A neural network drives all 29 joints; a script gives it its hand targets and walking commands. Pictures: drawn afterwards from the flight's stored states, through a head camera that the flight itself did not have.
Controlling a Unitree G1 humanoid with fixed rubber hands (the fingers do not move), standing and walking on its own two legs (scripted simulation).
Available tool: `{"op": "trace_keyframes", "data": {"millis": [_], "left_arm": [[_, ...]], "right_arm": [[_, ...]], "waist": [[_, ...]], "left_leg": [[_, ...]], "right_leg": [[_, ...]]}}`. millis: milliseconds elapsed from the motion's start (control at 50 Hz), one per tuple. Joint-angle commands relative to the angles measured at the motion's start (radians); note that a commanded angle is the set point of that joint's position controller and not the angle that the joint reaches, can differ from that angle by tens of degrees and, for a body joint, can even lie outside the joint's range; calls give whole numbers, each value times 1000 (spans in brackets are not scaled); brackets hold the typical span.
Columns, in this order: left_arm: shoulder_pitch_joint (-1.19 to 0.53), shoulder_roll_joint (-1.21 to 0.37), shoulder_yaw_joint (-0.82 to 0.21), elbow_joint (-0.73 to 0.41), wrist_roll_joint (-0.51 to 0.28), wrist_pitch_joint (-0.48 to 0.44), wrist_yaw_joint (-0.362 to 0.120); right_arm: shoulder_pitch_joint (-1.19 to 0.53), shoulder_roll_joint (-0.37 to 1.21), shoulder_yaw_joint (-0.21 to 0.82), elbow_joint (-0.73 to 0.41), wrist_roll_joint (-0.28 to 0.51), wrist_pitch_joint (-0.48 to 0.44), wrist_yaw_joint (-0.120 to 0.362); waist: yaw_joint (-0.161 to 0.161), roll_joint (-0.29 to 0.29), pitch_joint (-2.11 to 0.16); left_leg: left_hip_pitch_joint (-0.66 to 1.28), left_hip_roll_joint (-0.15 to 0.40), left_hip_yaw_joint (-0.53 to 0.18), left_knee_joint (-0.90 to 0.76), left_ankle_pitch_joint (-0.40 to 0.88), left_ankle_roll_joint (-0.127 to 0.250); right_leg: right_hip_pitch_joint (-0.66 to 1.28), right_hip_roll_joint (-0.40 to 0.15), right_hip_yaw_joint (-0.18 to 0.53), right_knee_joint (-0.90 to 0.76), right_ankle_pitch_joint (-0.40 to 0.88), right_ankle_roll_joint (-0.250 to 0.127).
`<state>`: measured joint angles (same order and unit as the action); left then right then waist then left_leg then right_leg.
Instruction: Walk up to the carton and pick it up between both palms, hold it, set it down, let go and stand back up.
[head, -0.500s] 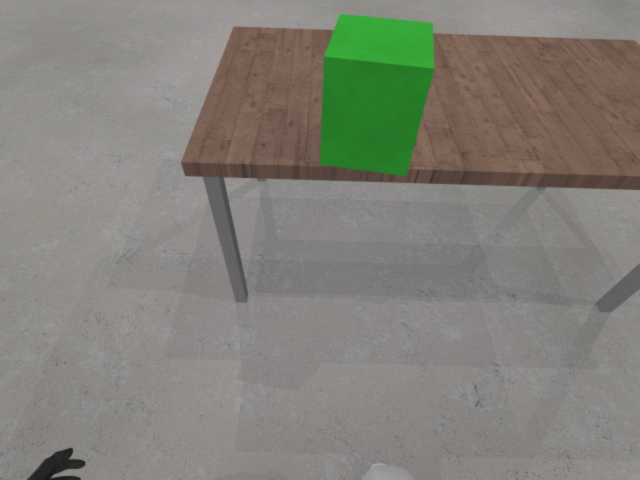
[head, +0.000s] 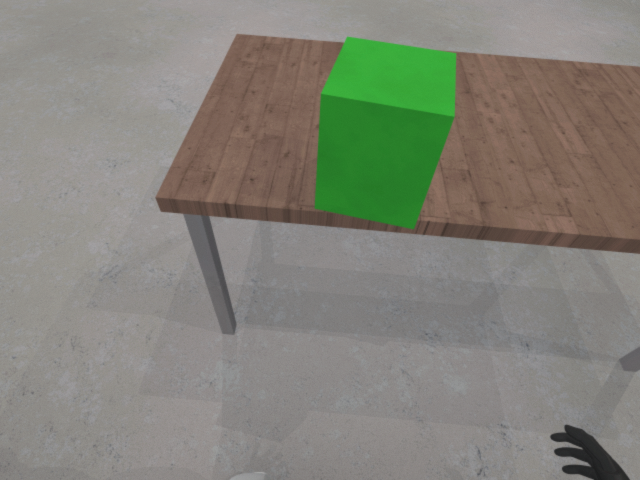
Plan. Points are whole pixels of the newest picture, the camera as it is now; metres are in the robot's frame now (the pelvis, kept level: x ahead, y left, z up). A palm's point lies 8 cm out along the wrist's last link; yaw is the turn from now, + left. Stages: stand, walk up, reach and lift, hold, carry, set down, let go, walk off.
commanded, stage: walk up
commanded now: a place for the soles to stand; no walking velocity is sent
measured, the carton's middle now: (381, 135) +0.69 -0.08 +0.04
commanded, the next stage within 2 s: none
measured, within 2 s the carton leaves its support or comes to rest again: neither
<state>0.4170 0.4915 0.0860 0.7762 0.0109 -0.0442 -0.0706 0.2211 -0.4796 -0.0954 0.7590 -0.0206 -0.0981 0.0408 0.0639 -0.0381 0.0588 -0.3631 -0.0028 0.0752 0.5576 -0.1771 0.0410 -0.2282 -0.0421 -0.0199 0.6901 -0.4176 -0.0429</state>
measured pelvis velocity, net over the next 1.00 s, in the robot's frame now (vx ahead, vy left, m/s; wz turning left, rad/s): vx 0.27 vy -0.07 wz -0.04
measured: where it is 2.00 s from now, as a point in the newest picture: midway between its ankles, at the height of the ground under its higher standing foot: (341, 452)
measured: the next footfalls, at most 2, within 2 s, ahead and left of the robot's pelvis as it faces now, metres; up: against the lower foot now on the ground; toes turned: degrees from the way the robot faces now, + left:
right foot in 0.36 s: +0.31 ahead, -0.20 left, +0.00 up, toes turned -4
left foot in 0.72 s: +0.37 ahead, +0.05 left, +0.00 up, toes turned +1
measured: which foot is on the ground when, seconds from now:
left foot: down 0.00-0.38, up 0.40-0.70, down 0.72-1.00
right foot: up 0.00-0.34, down 0.36-1.00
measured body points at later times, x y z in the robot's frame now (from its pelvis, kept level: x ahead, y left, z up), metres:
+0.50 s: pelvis +0.18 -0.07 +0.00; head +0.20 -0.08 +0.45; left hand +0.31 +0.27 -0.06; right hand +0.24 -0.42 -0.09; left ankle +0.16 +0.08 -0.66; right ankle +0.23 -0.18 -0.72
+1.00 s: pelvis +0.27 -0.07 -0.01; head +0.30 -0.07 +0.44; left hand +0.36 +0.26 -0.11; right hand +0.41 -0.40 -0.10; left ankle +0.33 +0.05 -0.72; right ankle +0.27 -0.20 -0.72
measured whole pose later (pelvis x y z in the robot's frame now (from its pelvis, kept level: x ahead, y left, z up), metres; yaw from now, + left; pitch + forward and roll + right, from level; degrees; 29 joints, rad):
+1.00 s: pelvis +0.27 -0.07 -0.01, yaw -2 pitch -2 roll +0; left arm 0.25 0.44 0.03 0.86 0.01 -0.03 0.00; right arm 0.12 -0.43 -0.03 0.82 0.00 -0.03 0.01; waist 0.01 0.00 0.09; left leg -0.38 0.04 0.04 0.69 -0.28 0.00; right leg -0.30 -0.03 -0.01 0.70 -0.36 0.01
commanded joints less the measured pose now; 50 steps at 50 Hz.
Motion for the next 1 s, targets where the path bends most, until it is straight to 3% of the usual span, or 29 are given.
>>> {"op": "trace_keyframes", "data": {"millis": [0,20,60,100,160,200,240,280,320,340,360,380,400,420,480,540,600,640,680,700,720,740,760,780,840,880,920,940,980], "left_arm": [[-32,182,24,-85,8,-13,34],[-13,202,27,-63,2,-16,33],[-6,163,24,-50,-3,-15,26],[-5,143,24,-44,-10,-8,11],[-84,122,26,-80,-2,2,-7],[-148,117,24,-91,4,3,-19],[-175,129,33,-88,6,0,-27],[-170,137,40,-79,8,-2,-32],[-107,160,52,-57,14,-11,-22],[-12,195,72,-32,15,-19,-7],[93,275,92,-25,21,-24,9],[96,320,90,-47,-1,-24,16],[29,285,83,-54,-20,-21,16],[-40,248,69,-62,-23,-21,19],[-109,198,54,-74,-12,-26,28],[-67,207,58,-80,-1,-29,26],[-65,182,37,-81,-7,-23,39],[-87,183,29,-80,-15,-16,47],[-106,157,15,-86,-20,-4,52],[-87,122,1,-90,-27,-3,55],[-58,61,-15,-99,-35,4,56],[-29,114,-6,-57,-39,26,69],[-35,138,-5,-36,-33,34,77],[-56,122,-11,-29,-29,33,80],[-4,106,-14,30,-22,20,80],[-10,118,-3,56,-2,9,80],[-130,172,-3,40,10,-5,79],[-193,194,-4,37,4,-7,74],[-238,156,-21,53,2,-6,69]], "right_arm": [[217,-318,-86,-31,12,-24,-35],[185,-265,-73,-40,19,-27,-36],[138,-218,-49,-49,25,-30,-39],[122,-216,-42,-59,14,-30,-37],[137,-238,-52,-72,10,-30,-35],[142,-255,-58,-78,10,-29,-35],[135,-260,-59,-86,14,-25,-32],[121,-272,-58,-90,14,-13,-30],[128,-244,-40,-88,11,-3,-31],[151,-200,-21,-87,7,2,-31],[163,-135,-2,-106,15,-2,-32],[157,-156,0,-110,29,-1,-40],[130,-213,-12,-98,30,7,-47],[173,-209,-9,-76,35,9,-42],[225,-178,-11,-22,23,14,-24],[142,-142,-10,-44,11,20,-12],[86,-107,-6,-48,7,22,-26],[86,-99,-4,-29,14,21,-35],[118,-118,-10,-4,11,19,-42],[129,-154,-21,-4,1,17,-45],[129,-210,-30,-16,-11,13,-53],[73,-228,-15,-28,3,11,-51],[49,-206,-11,-25,7,15,-51],[35,-189,-3,-17,6,19,-55],[-63,-184,10,-15,6,33,-56],[-92,-176,17,-15,8,47,-47],[-104,-115,31,-9,21,59,-38],[-112,-113,25,17,28,66,-37],[-117,-122,23,55,24,63,-34]], "waist": [[-140,142,-87],[-108,36,-36],[-70,75,33],[-76,158,31],[-92,176,26],[-105,195,32],[-102,165,31],[-79,156,10],[-18,80,-10],[39,-33,-69],[87,-238,-128],[68,-241,-128],[37,-72,-72],[-17,-25,-21],[-62,-129,19],[-23,-123,18],[-21,-91,-16],[-39,-75,-49],[-71,-10,-79],[-79,48,-104],[-72,213,-141],[-72,226,-167],[-71,180,-133],[-69,172,-85],[-30,202,-69],[-21,176,-79],[-60,30,-43],[-78,-24,-7],[-88,-13,-18]], "left_leg": [[462,473,-736,-319,-480,218],[418,428,-640,-272,-299,219],[275,319,-389,-253,-18,174],[216,263,-238,-243,146,178],[176,274,-197,-240,113,197],[141,258,-162,-233,41,176],[83,249,-157,-225,-25,151],[36,252,-152,-207,-95,151],[-16,225,-114,-45,11,120],[-53,168,-52,205,120,88],[-226,62,31,550,16,18],[-337,-23,-83,643,-336,10],[-296,25,-174,691,-317,16],[-260,48,-153,647,-279,7],[-155,84,-73,458,-184,-22],[-132,77,-30,277,-183,-35],[-25,55,-12,173,-64,-36],[71,32,-7,86,15,-26],[211,10,-22,-35,86,9],[299,86,-114,-57,166,38],[325,286,-387,-127,194,95],[246,382,-497,-167,102,214],[221,376,-498,-169,42,222],[200,351,-463,-146,105,212],[76,253,-252,-71,193,141],[-30,201,-189,-14,53,88],[-25,104,-146,42,-106,2],[98,57,-88,70,-167,-15],[198,73,-98,17,-125,-7]], "right_leg": [[-559,31,162,454,-97,-7],[-538,15,178,477,-28,1],[-455,-33,175,403,43,17],[-379,-25,119,310,71,42],[-342,-60,51,179,122,40],[-292,-73,15,85,186,31],[-197,-50,-15,22,218,18],[-94,-16,-63,-18,187,5],[78,42,-92,-83,143,-9],[217,53,-49,-149,78,-26],[338,-166,311,-268,-48,-118],[281,-364,690,-439,-54,-232],[156,-370,600,-422,-59,-254],[76,-316,464,-399,27,-228],[-50,-190,199,-375,235,-177],[-50,-194,177,-383,222,-190],[-61,-194,122,-291,527,-171],[-68,-182,91,-188,638,-146],[-125,-127,53,-60,503,-94],[-196,-81,36,1,352,-54],[-266,-9,20,131,51,-2],[-212,17,39,201,-210,19],[-220,3,78,240,-226,17],[-250,1,84,231,-214,13],[-109,4,15,52,-21,12],[29,28,-15,-107,146,1],[-87,-117,218,-246,85,-44],[-225,-165,249,-271,83,-74],[-257,-126,177,-249,128,-40]]}}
